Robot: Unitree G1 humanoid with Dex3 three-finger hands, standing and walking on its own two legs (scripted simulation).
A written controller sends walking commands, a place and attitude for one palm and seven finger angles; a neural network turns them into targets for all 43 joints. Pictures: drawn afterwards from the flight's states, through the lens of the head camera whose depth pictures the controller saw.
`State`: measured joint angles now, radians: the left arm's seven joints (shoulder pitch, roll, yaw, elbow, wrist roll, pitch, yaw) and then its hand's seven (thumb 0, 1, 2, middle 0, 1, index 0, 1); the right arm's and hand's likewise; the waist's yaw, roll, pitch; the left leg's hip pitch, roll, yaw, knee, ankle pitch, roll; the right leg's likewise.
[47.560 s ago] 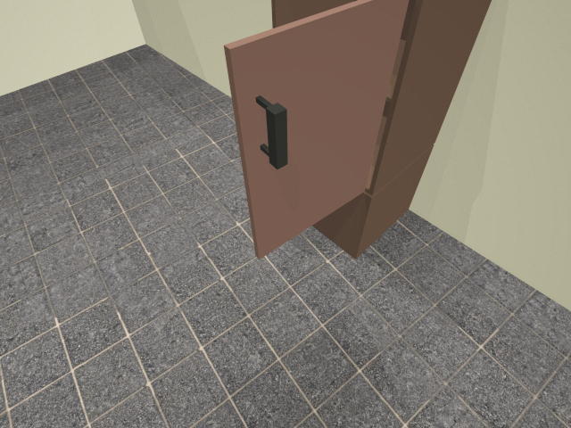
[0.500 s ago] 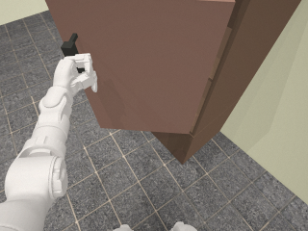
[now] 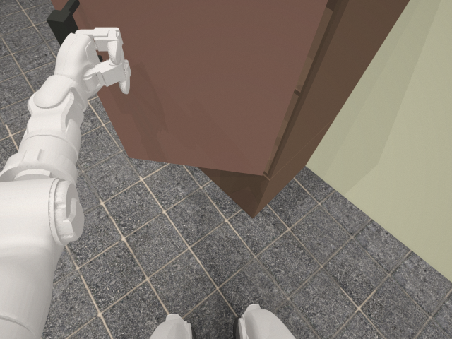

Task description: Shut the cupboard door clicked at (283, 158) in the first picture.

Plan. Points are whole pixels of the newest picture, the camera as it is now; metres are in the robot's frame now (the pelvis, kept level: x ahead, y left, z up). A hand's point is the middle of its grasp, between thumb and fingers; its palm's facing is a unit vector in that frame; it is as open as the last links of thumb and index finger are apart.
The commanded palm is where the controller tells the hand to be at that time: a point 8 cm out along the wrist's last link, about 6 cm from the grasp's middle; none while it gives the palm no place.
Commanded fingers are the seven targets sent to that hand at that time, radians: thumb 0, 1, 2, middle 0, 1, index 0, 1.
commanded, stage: push the door shut along its arc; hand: left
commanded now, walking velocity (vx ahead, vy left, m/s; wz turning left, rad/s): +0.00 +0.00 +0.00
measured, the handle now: (81, 43) +0.60 +0.19 +0.13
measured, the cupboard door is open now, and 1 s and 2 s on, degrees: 38 25 25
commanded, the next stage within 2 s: pull the fist back off the door in 0.68 s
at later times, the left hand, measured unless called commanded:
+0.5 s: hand (141, 47) +0.58 +0.08 +0.14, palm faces -0.38 -0.93 +0.01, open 3.1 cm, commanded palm +0.60 +0.12 +0.14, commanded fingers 0.00 0.90 0.90 -1.30 -1.50 -1.30 -1.50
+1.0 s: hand (160, 33) +0.62 +0.05 +0.13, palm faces +0.07 -1.00 +0.02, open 3.1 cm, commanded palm +0.59 +0.09 +0.14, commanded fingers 0.00 0.90 0.90 -1.30 -1.50 -1.30 -1.50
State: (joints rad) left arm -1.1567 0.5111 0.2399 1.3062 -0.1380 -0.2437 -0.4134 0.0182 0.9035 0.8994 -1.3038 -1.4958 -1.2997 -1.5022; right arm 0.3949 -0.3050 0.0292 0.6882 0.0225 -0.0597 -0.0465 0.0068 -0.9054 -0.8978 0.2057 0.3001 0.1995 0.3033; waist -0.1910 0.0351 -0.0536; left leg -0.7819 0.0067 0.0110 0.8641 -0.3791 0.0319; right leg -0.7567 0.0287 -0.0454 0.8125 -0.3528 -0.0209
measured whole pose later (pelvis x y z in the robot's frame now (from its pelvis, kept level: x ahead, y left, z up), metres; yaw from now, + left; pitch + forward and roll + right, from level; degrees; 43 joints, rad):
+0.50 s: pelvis +0.02 +0.00 -0.01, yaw -1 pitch +22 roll -3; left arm -1.36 0.59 0.23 1.40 -0.08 -0.17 -0.46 0.01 0.90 0.93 -1.30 -1.50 -1.30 -1.50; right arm 0.45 -0.29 0.03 0.71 -0.01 -0.04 -0.04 0.01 -0.90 -0.90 0.21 0.30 0.20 0.30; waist -0.26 0.05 -0.06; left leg -0.89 0.02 0.01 0.92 -0.42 0.03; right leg -0.86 0.04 -0.05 0.85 -0.38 -0.02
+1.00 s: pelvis +0.02 -0.01 -0.02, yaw -1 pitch +26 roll -3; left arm -1.36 0.39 0.35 1.29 0.04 -0.20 0.15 0.02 0.89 0.92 -1.30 -1.50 -1.30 -1.50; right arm 0.48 -0.25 0.02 0.66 -0.10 -0.06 0.08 0.00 -0.91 -0.90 0.20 0.30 0.20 0.30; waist -0.25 0.08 -0.11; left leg -0.98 0.02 0.00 0.96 -0.44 0.02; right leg -0.95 0.04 -0.06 0.90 -0.41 -0.03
